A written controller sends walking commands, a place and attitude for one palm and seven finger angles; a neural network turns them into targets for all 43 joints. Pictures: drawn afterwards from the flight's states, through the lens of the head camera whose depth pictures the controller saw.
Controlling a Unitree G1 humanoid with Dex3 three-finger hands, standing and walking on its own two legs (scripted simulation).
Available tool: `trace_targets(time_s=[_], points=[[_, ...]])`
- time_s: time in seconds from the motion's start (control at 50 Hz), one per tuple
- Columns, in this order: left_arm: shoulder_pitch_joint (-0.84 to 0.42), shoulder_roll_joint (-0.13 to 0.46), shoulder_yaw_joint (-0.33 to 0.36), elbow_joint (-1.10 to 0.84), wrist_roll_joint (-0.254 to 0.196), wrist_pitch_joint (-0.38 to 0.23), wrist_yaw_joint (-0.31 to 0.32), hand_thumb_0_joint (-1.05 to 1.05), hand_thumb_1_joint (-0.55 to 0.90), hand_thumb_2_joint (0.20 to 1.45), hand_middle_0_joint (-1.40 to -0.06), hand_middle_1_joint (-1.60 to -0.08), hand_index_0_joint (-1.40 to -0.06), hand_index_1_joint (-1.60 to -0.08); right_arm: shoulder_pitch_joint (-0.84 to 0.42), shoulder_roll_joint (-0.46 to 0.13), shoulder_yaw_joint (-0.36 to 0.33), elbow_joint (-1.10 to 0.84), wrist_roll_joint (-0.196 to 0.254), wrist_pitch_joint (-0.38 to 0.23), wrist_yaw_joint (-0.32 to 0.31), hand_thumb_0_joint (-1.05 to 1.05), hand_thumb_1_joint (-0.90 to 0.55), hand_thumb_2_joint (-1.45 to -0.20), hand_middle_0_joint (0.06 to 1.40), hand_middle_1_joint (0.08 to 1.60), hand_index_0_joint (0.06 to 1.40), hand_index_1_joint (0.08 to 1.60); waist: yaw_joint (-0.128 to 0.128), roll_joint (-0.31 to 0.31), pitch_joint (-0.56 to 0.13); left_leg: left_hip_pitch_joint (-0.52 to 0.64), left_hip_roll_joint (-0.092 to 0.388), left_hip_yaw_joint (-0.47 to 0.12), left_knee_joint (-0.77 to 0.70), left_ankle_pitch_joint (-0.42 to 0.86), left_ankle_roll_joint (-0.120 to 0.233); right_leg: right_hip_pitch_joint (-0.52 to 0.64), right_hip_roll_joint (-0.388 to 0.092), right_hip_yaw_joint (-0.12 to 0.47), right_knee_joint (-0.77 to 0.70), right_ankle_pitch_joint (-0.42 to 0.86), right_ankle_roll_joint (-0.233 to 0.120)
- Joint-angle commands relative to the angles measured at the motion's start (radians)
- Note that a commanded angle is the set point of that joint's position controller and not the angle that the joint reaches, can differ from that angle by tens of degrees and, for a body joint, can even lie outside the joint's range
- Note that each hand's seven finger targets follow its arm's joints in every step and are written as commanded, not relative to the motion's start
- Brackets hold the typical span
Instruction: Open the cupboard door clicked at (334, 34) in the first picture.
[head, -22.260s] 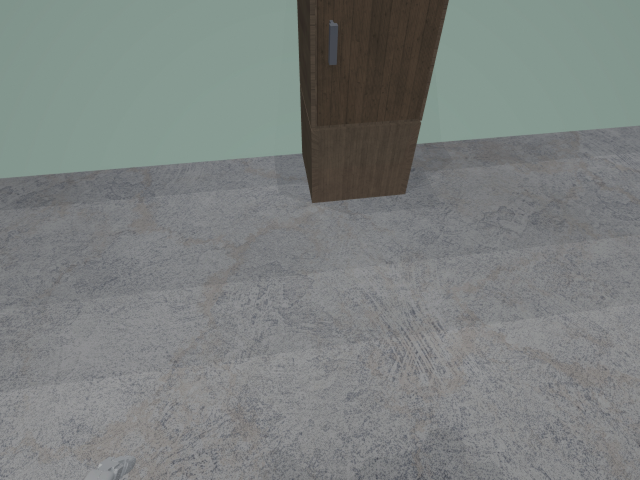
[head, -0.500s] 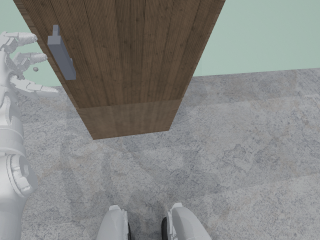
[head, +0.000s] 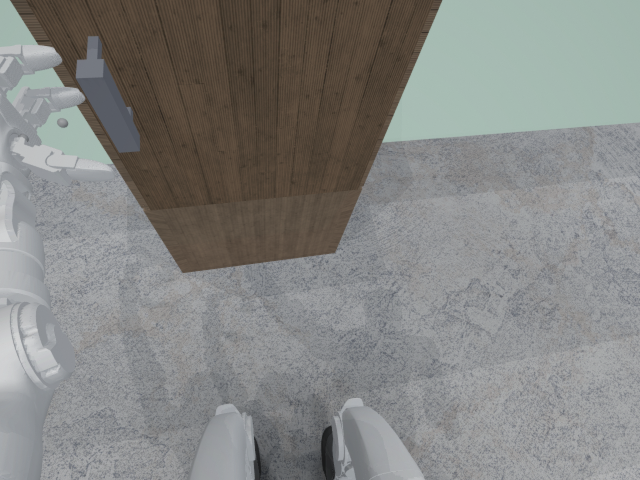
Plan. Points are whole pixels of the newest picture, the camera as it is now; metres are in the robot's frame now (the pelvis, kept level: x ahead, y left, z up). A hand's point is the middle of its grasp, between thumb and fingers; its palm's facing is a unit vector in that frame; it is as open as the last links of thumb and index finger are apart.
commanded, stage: slide the fingers in behind the handle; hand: left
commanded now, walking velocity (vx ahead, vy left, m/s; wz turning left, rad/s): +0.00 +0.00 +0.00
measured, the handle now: (112, 97) +0.55 +0.21 +0.06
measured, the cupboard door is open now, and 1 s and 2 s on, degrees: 0 0 0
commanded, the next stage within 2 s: move the hooked fingers beside the handle in 1.36 s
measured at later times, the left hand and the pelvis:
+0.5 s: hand (71, 128) +0.51 +0.25 +0.06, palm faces +0.14 -0.99 -0.01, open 14.2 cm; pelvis +0.01 +0.00 +0.00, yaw +2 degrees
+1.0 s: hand (84, 135) +0.50 +0.23 +0.06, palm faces +0.19 -0.98 +0.00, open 14.9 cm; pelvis +0.01 +0.00 +0.01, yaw +4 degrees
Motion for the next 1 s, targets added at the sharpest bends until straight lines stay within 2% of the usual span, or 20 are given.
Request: trace_targets(time_s=[0.0, 0.02, 0.08, 0.12, 0.18, 0.24, 0.28, 0.3, 0.38, 0.46, 0.48, 0.54, 0.6, 0.64, 0.66, 0.76, 0.8, 0.86, 0.92, 0.98], points=[[-0.403, 0.266, -0.019, -0.18, 0.009, -0.013, 0.0, 0.0, -0.5, 0.3, -0.3, -1.2, -0.3, -1.2, 0.183, -0.188, -0.071, -0.049, 0.002, -0.003, -0.013, 0.0, -0.9, -0.9, 0.2, 0.3, 0.2, 0.3, -0.016, 0.141, -0.469, 0.436, -0.024, -0.073, -0.13, 0.371, 0.005, 0.158, 0.028, 0.028, -0.126, 0.277, -0.009], [-0.416, 0.229, -0.044, -0.203, 0.01, -0.021, 0.001, 0.0, -0.5, 0.3, -0.3, -1.2, -0.3, -1.2, 0.184, -0.184, -0.072, -0.05, 0.0, -0.007, -0.012, 0.0, -0.9, -0.9, 0.2, 0.3, 0.2, 0.3, -0.022, 0.166, -0.472, 0.47, -0.023, -0.076, -0.126, 0.393, 0.004, 0.132, 0.03, 0.025, -0.123, 0.281, -0.013], [-0.452, 0.24, -0.018, -0.28, -0.006, -0.067, 0.02, 0.0, -0.5, 0.3, -0.3, -1.2, -0.3, -1.2, 0.186, -0.182, -0.077, -0.039, -0.009, -0.014, -0.009, 0.0, -0.9, -0.9, 0.2, 0.3, 0.2, 0.3, -0.01, 0.207, -0.551, 0.54, -0.019, -0.088, -0.115, 0.457, -0.006, 0.123, 0.031, 0.023, -0.11, 0.302, -0.017], [-0.45, 0.145, -0.078, -0.268, -0.012, -0.081, 0.022, 0.0, -0.5, 0.3, -0.3, -1.2, -0.3, -1.2, 0.189, -0.173, -0.08, -0.028, -0.012, -0.019, -0.003, 0.0, -0.9, -0.9, 0.2, 0.3, 0.2, 0.3, -0.03, 0.196, -0.537, 0.574, -0.016, -0.095, -0.11, 0.476, -0.008, 0.086, 0.034, 0.015, -0.111, 0.298, -0.019], [-0.459, 0.153, -0.072, -0.238, -0.012, -0.077, 0.032, 0.0, -0.5, 0.3, -0.3, -1.2, -0.3, -1.2, 0.184, -0.181, -0.081, -0.016, -0.012, -0.019, -0.002, 0.0, -0.9, -0.9, 0.2, 0.3, 0.2, 0.3, -0.035, 0.168, -0.503, 0.53, -0.018, -0.093, -0.116, 0.427, -0.006, 0.096, 0.032, 0.018, -0.119, 0.278, -0.017], [-0.47, 0.139, -0.087, -0.25, 0.002, -0.081, 0.039, 0.0, -0.5, 0.3, -0.3, -1.2, -0.3, -1.2, 0.187, -0.177, -0.083, -0.01, -0.013, -0.021, 0.0, 0.0, -0.9, -0.9, 0.2, 0.3, 0.2, 0.3, -0.028, 0.207, -0.536, 0.562, -0.021, -0.095, -0.112, 0.458, -0.009, 0.091, 0.03, 0.018, -0.113, 0.293, -0.02], [-0.478, 0.121, -0.107, -0.219, 0.006, -0.07, 0.042, 0.0, -0.5, 0.3, -0.3, -1.2, -0.3, -1.2, 0.184, -0.177, -0.082, -0.002, -0.012, -0.019, 0.0, 0.0, -0.9, -0.9, 0.2, 0.3, 0.2, 0.3, -0.045, 0.165, -0.486, 0.532, -0.02, -0.096, -0.113, 0.42, -0.006, 0.079, 0.031, 0.018, -0.121, 0.274, -0.018], [-0.484, 0.105, -0.121, -0.223, 0.008, -0.067, 0.044, 0.0, -0.5, 0.3, -0.3, -1.2, -0.3, -1.2, 0.182, -0.174, -0.082, -0.003, -0.011, -0.02, -0.001, 0.0, -0.9, -0.9, 0.2, 0.3, 0.2, 0.3, -0.048, 0.18, -0.483, 0.537, -0.02, -0.095, -0.116, 0.415, -0.006, 0.072, 0.03, 0.017, -0.122, 0.267, -0.019], [-0.487, 0.067, -0.143, -0.237, 0.002, -0.071, 0.046, 0.0, -0.5, 0.3, -0.3, -1.2, -0.3, -1.2, 0.183, -0.173, -0.085, 0.002, -0.016, -0.023, 0.004, 0.0, -0.9, -0.9, 0.2, 0.3, 0.2, 0.3, -0.044, 0.204, -0.522, 0.587, -0.02, -0.105, -0.113, 0.453, -0.012, 0.058, 0.03, 0.011, -0.12, 0.274, -0.023], [-0.504, -0.026, -0.205, -0.297, -0.008, -0.085, 0.051, 0.0, -0.5, 0.3, -0.3, -1.2, -0.3, -1.2, 0.183, -0.163, -0.093, 0.009, -0.021, -0.029, 0.012, 0.0, -0.9, -0.9, 0.2, 0.3, 0.2, 0.3, -0.048, 0.23, -0.572, 0.661, -0.018, -0.115, -0.113, 0.522, -0.019, 0.052, 0.031, 0.002, -0.119, 0.303, -0.024], [-0.484, -0.013, -0.192, -0.288, -0.009, -0.087, 0.056, 0.0, -0.5, 0.3, -0.3, -1.2, -0.3, -1.2, 0.18, -0.165, -0.094, 0.01, -0.021, -0.027, 0.014, 0.0, -0.9, -0.9, 0.2, 0.3, 0.2, 0.3, -0.036, 0.224, -0.558, 0.651, -0.02, -0.112, -0.115, 0.519, -0.02, 0.062, 0.031, 0.003, -0.123, 0.303, -0.027], [-0.505, -0.052, -0.226, -0.286, -0.007, -0.091, 0.067, 0.0, -0.5, 0.3, -0.3, -1.2, -0.3, -1.2, 0.179, -0.163, -0.095, 0.019, -0.021, -0.025, 0.016, 0.0, -0.9, -0.9, 0.2, 0.3, 0.2, 0.3, -0.06, 0.178, -0.536, 0.641, -0.019, -0.116, -0.116, 0.519, -0.016, 0.061, 0.032, 0.0, -0.125, 0.315, -0.023], [-0.506, -0.112, -0.273, -0.301, -0.004, -0.099, 0.077, 0.0, -0.5, 0.3, -0.3, -1.2, -0.3, -1.2, 0.169, -0.155, -0.097, 0.021, -0.021, -0.027, 0.023, 0.0, -0.9, -0.9, 0.2, 0.3, 0.2, 0.3, -0.059, 0.216, -0.52, 0.658, -0.023, -0.114, -0.124, 0.5, -0.019, 0.045, 0.032, -0.002, -0.134, 0.296, -0.027], [-0.537, -0.095, -0.265, -0.293, 0.003, -0.108, 0.088, 0.0, -0.5, 0.3, -0.3, -1.2, -0.3, -1.2, 0.173, -0.161, -0.098, 0.03, -0.025, -0.026, 0.022, 0.0, -0.9, -0.9, 0.2, 0.3, 0.2, 0.3, -0.063, 0.204, -0.51, 0.658, -0.02, -0.127, -0.126, 0.493, -0.023, 0.03, 0.03, -0.006, -0.127, 0.28, -0.029], [-0.524, -0.13, -0.288, -0.269, 0.003, -0.105, 0.092, 0.0, -0.5, 0.3, -0.3, -1.2, -0.3, -1.2, 0.169, -0.155, -0.097, 0.029, -0.024, -0.027, 0.024, 0.0, -0.9, -0.9, 0.2, 0.3, 0.2, 0.3, -0.07, 0.189, -0.491, 0.644, -0.025, -0.121, -0.128, 0.469, -0.019, 0.034, 0.032, -0.004, -0.135, 0.276, -0.028], [-0.529, -0.156, -0.307, -0.304, 0.005, -0.124, 0.105, 0.0, -0.5, 0.3, -0.3, -1.2, -0.3, -1.2, 0.172, -0.156, -0.104, 0.035, -0.029, -0.032, 0.029, 0.0, -0.9, -0.9, 0.2, 0.3, 0.2, 0.3, -0.062, 0.214, -0.541, 0.691, -0.024, -0.128, -0.126, 0.516, -0.025, 0.035, 0.029, -0.007, -0.129, 0.292, -0.032], [-0.556, -0.217, -0.356, -0.302, 0.003, -0.124, 0.106, 0.0, -0.5, 0.3, -0.3, -1.2, -0.3, -1.2, 0.163, -0.15, -0.103, 0.039, -0.029, -0.034, 0.032, 0.0, -0.9, -0.9, 0.2, 0.3, 0.2, 0.3, -0.082, 0.2, -0.515, 0.677, -0.027, -0.125, -0.128, 0.485, -0.022, 0.029, 0.029, -0.01, -0.135, 0.286, -0.03], [-0.56, -0.216, -0.356, -0.306, 0.003, -0.131, 0.115, 0.0, -0.5, 0.3, -0.3, -1.2, -0.3, -1.2, 0.163, -0.153, -0.106, 0.042, -0.03, -0.035, 0.033, 0.0, -0.9, -0.9, 0.2, 0.3, 0.2, 0.3, -0.076, 0.202, -0.521, 0.686, -0.027, -0.132, -0.131, 0.496, -0.025, 0.027, 0.029, -0.011, -0.132, 0.284, -0.032], [-0.577, -0.279, -0.404, -0.327, 0.002, -0.139, 0.122, 0.0, -0.5, 0.3, -0.3, -1.2, -0.3, -1.2, 0.16, -0.146, -0.108, 0.046, -0.034, -0.04, 0.037, 0.0, -0.9, -0.9, 0.2, 0.3, 0.2, 0.3, -0.086, 0.221, -0.526, 0.712, -0.028, -0.138, -0.132, 0.509, -0.026, 0.009, 0.028, -0.016, -0.13, 0.279, -0.034], [-0.562, -0.277, -0.399, -0.302, 0.007, -0.137, 0.135, 0.0, -0.5, 0.3, -0.3, -1.2, -0.3, -1.2, 0.16, -0.15, -0.11, 0.049, -0.034, -0.038, 0.039, 0.0, -0.9, -0.9, 0.2, 0.3, 0.2, 0.3, -0.081, 0.182, -0.514, 0.689, -0.03, -0.14, -0.137, 0.482, -0.026, 0.02, 0.027, -0.019, -0.133, 0.273, -0.033]])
